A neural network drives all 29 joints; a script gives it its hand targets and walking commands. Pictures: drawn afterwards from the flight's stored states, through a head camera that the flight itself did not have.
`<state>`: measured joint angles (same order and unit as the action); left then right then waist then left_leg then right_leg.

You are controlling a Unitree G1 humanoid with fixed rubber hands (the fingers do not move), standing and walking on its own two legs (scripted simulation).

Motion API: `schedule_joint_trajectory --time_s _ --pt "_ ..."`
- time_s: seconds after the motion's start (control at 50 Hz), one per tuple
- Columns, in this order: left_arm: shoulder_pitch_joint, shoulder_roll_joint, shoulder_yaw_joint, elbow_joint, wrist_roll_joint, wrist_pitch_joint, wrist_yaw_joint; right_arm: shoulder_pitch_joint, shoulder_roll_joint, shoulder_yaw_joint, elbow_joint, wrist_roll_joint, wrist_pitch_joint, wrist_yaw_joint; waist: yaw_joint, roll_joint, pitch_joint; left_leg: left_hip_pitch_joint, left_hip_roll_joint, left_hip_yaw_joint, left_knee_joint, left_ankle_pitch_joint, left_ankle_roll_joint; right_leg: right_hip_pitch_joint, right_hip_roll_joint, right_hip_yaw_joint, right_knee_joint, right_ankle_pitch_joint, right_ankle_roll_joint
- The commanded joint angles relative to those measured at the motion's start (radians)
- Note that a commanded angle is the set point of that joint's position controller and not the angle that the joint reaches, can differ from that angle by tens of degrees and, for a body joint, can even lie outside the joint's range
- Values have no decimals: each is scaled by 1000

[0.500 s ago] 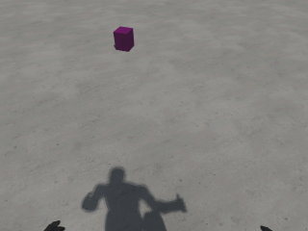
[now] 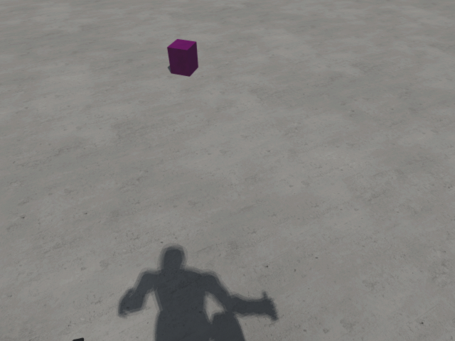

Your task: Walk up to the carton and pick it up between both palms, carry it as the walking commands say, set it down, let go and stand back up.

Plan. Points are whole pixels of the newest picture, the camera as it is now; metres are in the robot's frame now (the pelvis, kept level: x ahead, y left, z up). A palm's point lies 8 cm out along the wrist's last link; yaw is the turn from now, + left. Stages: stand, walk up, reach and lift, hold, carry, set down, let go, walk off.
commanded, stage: stand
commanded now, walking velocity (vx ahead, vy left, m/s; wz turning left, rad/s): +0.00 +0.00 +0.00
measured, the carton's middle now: (183, 57) +2.66 +0.50 -0.66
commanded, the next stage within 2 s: walk up in 0.74 s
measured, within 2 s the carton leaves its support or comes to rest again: neither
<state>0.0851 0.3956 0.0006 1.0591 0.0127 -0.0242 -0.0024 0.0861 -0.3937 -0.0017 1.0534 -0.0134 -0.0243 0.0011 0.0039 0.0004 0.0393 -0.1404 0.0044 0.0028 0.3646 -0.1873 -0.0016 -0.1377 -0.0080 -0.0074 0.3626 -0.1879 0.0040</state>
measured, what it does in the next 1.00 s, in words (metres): stands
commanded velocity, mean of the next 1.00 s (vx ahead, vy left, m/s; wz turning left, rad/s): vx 0.00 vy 0.00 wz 0.00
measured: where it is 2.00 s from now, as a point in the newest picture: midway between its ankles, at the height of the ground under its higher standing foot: (200, 275)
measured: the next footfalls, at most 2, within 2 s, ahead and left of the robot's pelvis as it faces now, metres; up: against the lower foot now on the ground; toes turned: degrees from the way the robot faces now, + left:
left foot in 1.22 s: +0.17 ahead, +0.21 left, +0.00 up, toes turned +15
right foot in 1.68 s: +0.53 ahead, -0.01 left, +0.00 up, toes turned +1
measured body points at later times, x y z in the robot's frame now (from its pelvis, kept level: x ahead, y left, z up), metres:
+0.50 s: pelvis +0.01 +0.00 +0.00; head +0.01 +0.00 +0.45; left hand +0.11 +0.32 -0.11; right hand +0.12 -0.32 -0.11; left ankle +0.01 +0.12 -0.75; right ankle +0.01 -0.12 -0.75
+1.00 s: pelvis +0.02 +0.00 +0.00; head +0.02 +0.00 +0.45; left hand +0.12 +0.33 -0.10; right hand +0.14 -0.32 -0.11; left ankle +0.01 +0.12 -0.74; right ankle +0.00 -0.12 -0.74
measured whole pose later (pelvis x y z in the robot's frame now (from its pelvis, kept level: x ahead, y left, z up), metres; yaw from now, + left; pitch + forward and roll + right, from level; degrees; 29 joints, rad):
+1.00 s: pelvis +0.02 +0.00 +0.00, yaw +2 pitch -1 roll -1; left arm 0.13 0.43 0.05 0.98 0.03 -0.06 -0.04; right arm 0.12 -0.43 -0.05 1.01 -0.03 -0.03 0.06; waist -0.01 0.01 0.00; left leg -0.24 0.02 0.00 0.56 -0.36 0.02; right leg -0.14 0.00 -0.04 0.39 -0.30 -0.04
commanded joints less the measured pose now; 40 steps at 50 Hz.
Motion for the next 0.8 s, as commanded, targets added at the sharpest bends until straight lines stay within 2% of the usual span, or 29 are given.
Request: schedule_joint_trajectory --time_s 0.0,0.78 --pt "-41 173 30 -41 0 -9 4 -41 -173 -30 -41 1 -9 -5 0 1 -53 3 117 -101 -67 76 33 1 -116 100 -67 73 -35" --pt "-36 174 34 -38 -1 -4 8 -38 -176 -37 -31 1 -4 -7 -1 1 -62 31 124 -96 -80 138 29 28 -123 95 -80 133 -32"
